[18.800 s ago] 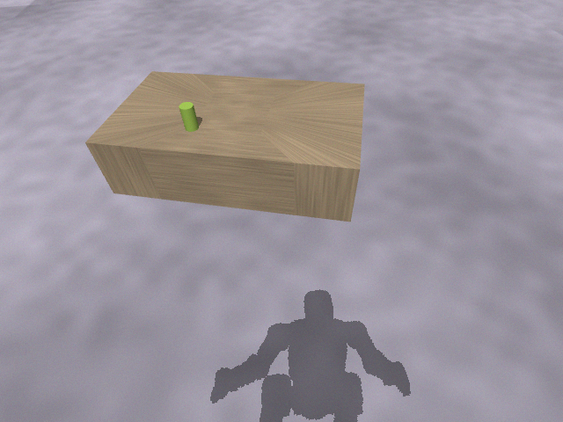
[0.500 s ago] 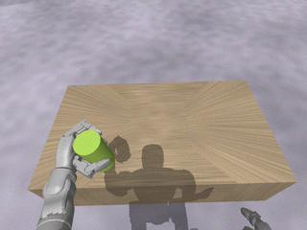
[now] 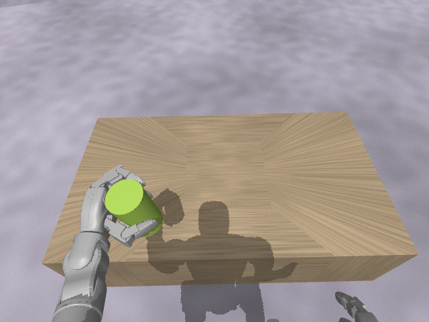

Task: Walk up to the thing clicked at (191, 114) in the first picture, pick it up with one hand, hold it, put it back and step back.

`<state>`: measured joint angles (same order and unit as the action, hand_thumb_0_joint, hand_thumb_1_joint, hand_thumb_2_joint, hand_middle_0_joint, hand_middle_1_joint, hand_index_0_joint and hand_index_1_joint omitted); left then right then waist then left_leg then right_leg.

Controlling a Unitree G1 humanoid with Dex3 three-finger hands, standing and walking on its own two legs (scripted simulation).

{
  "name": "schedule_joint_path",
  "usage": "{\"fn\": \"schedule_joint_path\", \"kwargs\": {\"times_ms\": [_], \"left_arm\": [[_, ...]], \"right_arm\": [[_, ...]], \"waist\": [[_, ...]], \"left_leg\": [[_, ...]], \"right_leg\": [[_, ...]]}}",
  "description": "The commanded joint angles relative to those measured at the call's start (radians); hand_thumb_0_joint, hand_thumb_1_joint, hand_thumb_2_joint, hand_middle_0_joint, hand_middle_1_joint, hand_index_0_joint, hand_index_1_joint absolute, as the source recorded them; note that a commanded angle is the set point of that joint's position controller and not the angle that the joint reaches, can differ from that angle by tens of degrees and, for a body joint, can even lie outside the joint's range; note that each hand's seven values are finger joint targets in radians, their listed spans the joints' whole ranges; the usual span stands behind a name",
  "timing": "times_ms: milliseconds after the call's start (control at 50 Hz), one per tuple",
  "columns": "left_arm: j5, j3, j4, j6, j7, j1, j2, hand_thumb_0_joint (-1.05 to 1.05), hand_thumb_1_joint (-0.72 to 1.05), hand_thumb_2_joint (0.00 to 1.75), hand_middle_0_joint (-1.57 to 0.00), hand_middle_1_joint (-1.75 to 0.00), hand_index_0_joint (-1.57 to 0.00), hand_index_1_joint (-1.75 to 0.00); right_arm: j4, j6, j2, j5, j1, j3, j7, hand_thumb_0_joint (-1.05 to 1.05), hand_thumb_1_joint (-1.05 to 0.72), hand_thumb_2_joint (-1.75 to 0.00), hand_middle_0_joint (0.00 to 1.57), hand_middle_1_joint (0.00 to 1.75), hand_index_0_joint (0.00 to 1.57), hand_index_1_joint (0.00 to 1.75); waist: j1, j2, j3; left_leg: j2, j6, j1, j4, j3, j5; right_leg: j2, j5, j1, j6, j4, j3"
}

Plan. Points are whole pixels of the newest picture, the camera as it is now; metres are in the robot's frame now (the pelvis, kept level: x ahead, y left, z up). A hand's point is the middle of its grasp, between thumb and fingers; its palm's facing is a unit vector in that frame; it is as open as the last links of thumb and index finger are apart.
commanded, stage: crouch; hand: left
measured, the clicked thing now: (136, 210) +0.32 +0.16 +0.04
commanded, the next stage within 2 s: lower in 1.36 s
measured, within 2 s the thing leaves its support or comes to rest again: neither
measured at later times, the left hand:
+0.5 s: hand (159, 202) +0.43 +0.16 -0.12, palm faces -0.07 -1.00 -0.02, open 9.7 cm
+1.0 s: hand (167, 198) +0.48 +0.16 -0.20, palm faces -0.05 -1.00 -0.02, open 9.7 cm
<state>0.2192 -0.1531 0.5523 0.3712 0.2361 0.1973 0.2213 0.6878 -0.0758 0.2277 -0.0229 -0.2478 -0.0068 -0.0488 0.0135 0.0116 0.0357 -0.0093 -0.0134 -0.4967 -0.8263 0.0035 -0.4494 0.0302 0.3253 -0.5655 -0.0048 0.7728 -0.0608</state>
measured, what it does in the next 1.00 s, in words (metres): lowers itself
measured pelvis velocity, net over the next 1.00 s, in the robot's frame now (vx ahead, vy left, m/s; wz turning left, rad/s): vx -0.07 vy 0.00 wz -0.02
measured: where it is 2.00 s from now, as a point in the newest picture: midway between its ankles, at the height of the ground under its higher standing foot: outside the picture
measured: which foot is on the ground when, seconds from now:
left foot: down 0.00-1.00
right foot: down 0.00-1.00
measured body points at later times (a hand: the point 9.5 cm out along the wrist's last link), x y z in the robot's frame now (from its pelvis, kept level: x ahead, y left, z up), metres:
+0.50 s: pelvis -0.04 +0.00 -0.12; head +0.13 +0.02 +0.30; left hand +0.42 +0.21 -0.11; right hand +0.04 -0.26 -0.24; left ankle -0.02 +0.11 -0.70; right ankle +0.04 -0.13 -0.70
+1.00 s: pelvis -0.07 +0.00 -0.20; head +0.15 +0.04 +0.20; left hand +0.48 +0.21 -0.19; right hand -0.06 -0.26 -0.30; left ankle -0.02 +0.11 -0.70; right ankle +0.04 -0.13 -0.70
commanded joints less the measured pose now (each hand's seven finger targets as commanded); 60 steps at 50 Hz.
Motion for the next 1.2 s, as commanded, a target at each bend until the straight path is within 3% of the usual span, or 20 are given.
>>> {"fn": "schedule_joint_path", "kwargs": {"times_ms": [0,60,80,100,200,240,260,340,360,460,540,560,580,640,740,800,940,980,1020,1180], "left_arm": [[-0.001,-0.034,-0.176,0.083,0.0,0.315,0.129,0.0,0.24,1.25,-1.33,-1.45,-1.35,-1.44],[-0.002,-0.042,-0.061,0.103,0.003,0.344,0.112,0.0,0.2,1.23,-1.32,-1.42,-1.33,-1.42],[0.006,-0.065,-0.146,0.127,0.003,0.442,0.148,0.0,0.2,1.21,-1.31,-1.42,-1.33,-1.41],[0.002,-0.058,-0.054,0.134,0.003,0.442,0.135,0.0,0.19,1.22,-1.3,-1.42,-1.32,-1.41],[-0.023,-0.079,0.049,0.236,0.015,0.602,0.187,0.0,0.19,1.23,-1.29,-1.42,-1.31,-1.41],[-0.023,-0.066,0.139,0.272,0.021,0.667,0.169,0.0,0.13,1.23,-1.29,-1.42,-1.3,-1.42],[-0.026,-0.105,0.161,0.29,0.017,0.704,0.225,0.0,0.11,1.23,-1.3,-1.43,-1.31,-1.43],[-0.032,-0.134,0.243,0.339,0.008,0.837,0.281,0.0,0.09,1.27,-1.32,-1.46,-1.32,-1.47],[-0.034,-0.116,0.26,0.344,0.008,0.88,0.265,0.0,0.08,1.27,-1.32,-1.46,-1.32,-1.47],[-0.069,-0.138,0.301,0.329,0.021,1.042,0.346,0.0,0.09,1.28,-1.31,-1.44,-1.3,-1.45],[-0.056,-0.216,0.351,0.297,0.0,1.128,0.409,0.0,0.11,1.28,-1.3,-1.43,-1.29,-1.45],[-0.053,-0.212,0.379,0.287,-0.007,1.144,0.394,0.0,0.11,1.27,-1.3,-1.44,-1.3,-1.45],[-0.051,-0.248,0.399,0.282,-0.016,1.127,0.419,0.0,0.12,1.29,-1.31,-1.45,-1.31,-1.47],[-0.087,-0.236,0.452,0.266,-0.031,1.152,0.436,0.0,0.18,1.31,-1.29,-1.46,-1.3,-1.47],[-0.131,-0.239,0.494,0.272,-0.03,1.197,0.48,0.0,0.15,1.3,-1.33,-1.48,-1.34,-1.48],[-0.142,-0.245,0.474,0.272,-0.037,1.274,0.52,0.0,0.16,1.32,-1.33,-1.5,-1.35,-1.5],[-0.155,-0.213,0.456,0.257,-0.031,1.388,0.523,0.0,0.15,1.3,-1.32,-1.47,-1.33,-1.47],[-0.155,-0.22,0.443,0.253,-0.037,1.413,0.545,0.0,0.16,1.3,-1.31,-1.46,-1.32,-1.47],[-0.155,-0.205,0.475,0.24,-0.038,1.416,0.509,0.0,0.15,1.3,-1.31,-1.46,-1.32,-1.47],[-0.171,-0.228,0.551,0.214,-0.065,1.412,0.543,0.0,0.15,1.32,-1.32,-1.47,-1.33,-1.48]], "right_arm": [[-0.108,-0.039,0.144,0.0,0.016,0.06,-0.007,0.0,-0.86,-0.89,0.2,0.3,0.2,0.3],[-0.093,-0.04,0.143,0.009,0.0,0.061,0.001,0.0,-0.86,-0.89,0.2,0.3,0.2,0.3],[-0.092,-0.044,0.143,0.012,-0.004,0.061,0.004,0.0,-0.86,-0.89,0.2,0.3,0.2,0.3],[-0.083,-0.048,0.149,0.012,-0.01,0.062,0.007,0.0,-0.87,-0.89,0.2,0.3,0.2,0.3],[-0.078,-0.061,0.157,0.033,-0.038,0.061,0.019,0.0,-0.87,-0.89,0.2,0.3,0.2,0.3],[-0.061,-0.064,0.154,0.043,-0.067,0.05,0.027,0.0,-0.88,-0.9,0.2,0.3,0.2,0.3],[-0.075,-0.066,0.169,0.046,-0.069,0.051,0.03,0.0,-0.89,-0.9,0.2,0.3,0.2,0.3],[-0.096,-0.06,0.188,0.058,-0.098,0.034,0.047,0.0,-0.89,-0.9,0.2,0.3,0.2,0.3],[-0.083,-0.054,0.189,0.061,-0.118,0.031,0.051,0.0,-0.89,-0.9,0.2,0.3,0.2,0.3],[-0.069,-0.027,0.227,0.069,-0.171,0.035,0.054,0.0,-0.89,-0.9,0.2,0.3,0.2,0.3],[-0.055,-0.009,0.227,0.064,-0.204,0.033,0.052,0.0,-0.9,-0.91,0.2,0.3,0.2,0.3],[-0.054,-0.004,0.22,0.062,-0.209,0.031,0.053,0.0,-0.9,-0.9,0.2,0.3,0.2,0.3],[-0.049,0.0,0.223,0.061,-0.22,0.031,0.052,0.0,-0.9,-0.9,0.2,0.3,0.2,0.3],[-0.037,0.004,0.217,0.062,-0.214,0.028,0.055,0.0,-0.88,-0.9,0.2,0.3,0.2,0.3],[-0.037,0.014,0.209,0.068,-0.215,0.011,0.066,0.0,-0.89,-0.9,0.2,0.3,0.2,0.3],[-0.041,0.015,0.219,0.071,-0.233,0.006,0.071,0.0,-0.88,-0.9,0.2,0.3,0.2,0.3],[-0.03,0.012,0.237,0.073,-0.251,-0.005,0.073,0.0,-0.89,-0.9,0.2,0.3,0.2,0.3],[-0.026,0.013,0.241,0.072,-0.261,-0.009,0.075,0.0,-0.9,-0.9,0.2,0.3,0.2,0.3],[-0.026,0.014,0.241,0.073,-0.261,-0.011,0.074,0.0,-0.9,-0.9,0.2,0.3,0.2,0.3],[-0.029,0.018,0.245,0.074,-0.267,-0.013,0.073,0.0,-0.89,-0.9,0.2,0.3,0.2,0.3]], "waist": [[0.018,-0.013,0.226],[0.039,-0.034,0.225],[0.027,0.009,0.263],[0.053,-0.009,0.272],[0.081,-0.004,0.387],[0.108,0.012,0.407],[0.097,0.026,0.45],[0.093,0.108,0.598],[0.097,0.123,0.634],[0.113,0.197,0.81],[0.137,0.101,0.864],[0.153,0.066,0.835],[0.156,0.021,0.843],[0.183,-0.003,0.774],[0.201,0.074,0.712],[0.206,0.143,0.763],[0.232,0.281,0.821],[0.222,0.296,0.85],[0.24,0.296,0.825],[0.252,0.207,0.778]], "left_leg": [[0.008,0.003,-0.009,0.122,-0.02,0.212],[0.009,0.003,-0.066,0.078,-0.022,0.204],[0.009,0.005,-0.064,0.063,-0.022,0.205],[0.007,0.006,-0.081,0.038,-0.026,0.219],[0.017,0.002,-0.234,-0.13,-0.028,0.221],[0.02,0.004,-0.319,-0.206,-0.035,0.2],[0.023,0.005,-0.347,-0.246,-0.037,0.194],[0.027,0.014,-0.441,-0.375,-0.061,0.188],[0.027,0.017,-0.445,-0.387,-0.065,0.195],[0.015,0.03,-0.431,-0.47,-0.081,0.324],[0.03,0.005,-0.599,-0.526,-0.064,0.234],[0.033,-0.002,-0.663,-0.534,-0.058,0.178],[0.034,-0.013,-0.721,-0.555,-0.05,0.166],[0.032,-0.023,-0.823,-0.586,-0.04,0.067],[0.028,-0.016,-0.88,-0.613,-0.045,-0.017],[0.026,-0.01,-0.854,-0.634,-0.046,-0.002],[0.014,0.01,-0.738,-0.658,-0.085,0.068],[0.011,0.014,-0.725,-0.667,-0.09,0.103],[0.01,0.014,-0.734,-0.677,-0.098,0.082],[0.025,-0.003,-0.911,-0.724,-0.077,-0.02]], "right_leg": [[-0.021,-0.172,0.152,0.029,-0.068,0.016],[-0.018,-0.17,0.103,0.03,-0.032,0.02],[-0.017,-0.171,0.093,0.031,-0.016,0.023],[-0.018,-0.18,0.055,0.033,0.011,0.022],[-0.007,-0.201,-0.071,0.031,0.16,0.039],[-0.007,-0.174,-0.181,0.035,0.235,0.041],[-0.007,-0.163,-0.226,0.037,0.278,0.042],[-0.007,-0.113,-0.394,0.049,0.433,0.031],[-0.008,-0.111,-0.409,0.052,0.455,0.028],[-0.01,-0.163,-0.501,0.069,0.552,0.023],[-0.003,-0.202,-0.408,0.061,0.579,0.046],[-0.002,-0.181,-0.382,0.055,0.575,0.055],[0.002,-0.208,-0.335,0.047,0.57,0.072],[0.003,-0.126,-0.381,0.04,0.571,0.093],[0.0,0.0,-0.535,0.049,0.61,0.078],[-0.002,0.001,-0.586,0.054,0.633,0.074],[-0.005,-0.004,-0.765,0.069,0.714,0.021],[-0.005,-0.015,-0.78,0.071,0.735,0.019],[-0.002,0.002,-0.824,0.071,0.745,0.014],[0.002,0.036,-0.813,0.063,0.77,0.02]]}}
